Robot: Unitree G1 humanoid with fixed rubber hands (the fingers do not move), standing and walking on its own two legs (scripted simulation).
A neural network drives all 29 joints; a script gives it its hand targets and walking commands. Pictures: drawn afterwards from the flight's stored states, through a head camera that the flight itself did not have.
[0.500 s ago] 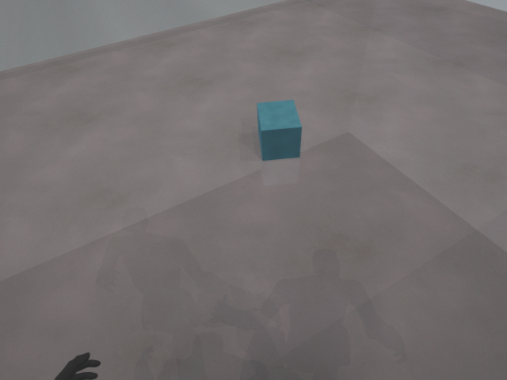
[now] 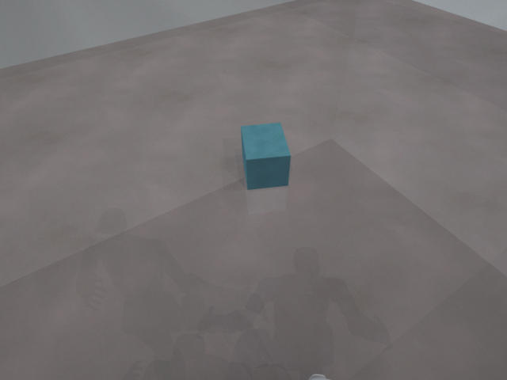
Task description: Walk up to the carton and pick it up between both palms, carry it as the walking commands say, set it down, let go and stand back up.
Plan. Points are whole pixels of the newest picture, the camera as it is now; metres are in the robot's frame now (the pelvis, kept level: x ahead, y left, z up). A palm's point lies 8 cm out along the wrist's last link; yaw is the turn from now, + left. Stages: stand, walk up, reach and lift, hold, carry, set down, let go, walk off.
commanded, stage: walk up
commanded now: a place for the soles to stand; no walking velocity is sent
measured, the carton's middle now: (264, 155) +1.32 -0.05 -0.64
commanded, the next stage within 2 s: none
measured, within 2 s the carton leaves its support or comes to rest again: neither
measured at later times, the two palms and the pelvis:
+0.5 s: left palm (74, 315) +0.28 +0.35 -0.10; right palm (431, 286) +0.31 -0.31 -0.07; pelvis +0.22 +0.02 +0.00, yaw +1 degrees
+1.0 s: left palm (105, 224) +0.49 +0.36 -0.10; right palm (393, 201) +0.52 -0.31 -0.08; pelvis +0.43 +0.02 +0.00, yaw +1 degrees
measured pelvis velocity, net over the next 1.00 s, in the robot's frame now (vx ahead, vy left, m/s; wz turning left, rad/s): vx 0.43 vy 0.02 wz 0.02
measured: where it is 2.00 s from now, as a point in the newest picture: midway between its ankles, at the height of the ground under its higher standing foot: (259, 243)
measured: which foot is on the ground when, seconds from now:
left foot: down 0.00-0.02, up 0.04-0.28, down 0.30-0.62, up 0.64-0.86, down 0.88-1.00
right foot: down 0.00-0.32, up 0.34-0.60, down 0.62-0.88, up 0.90-1.00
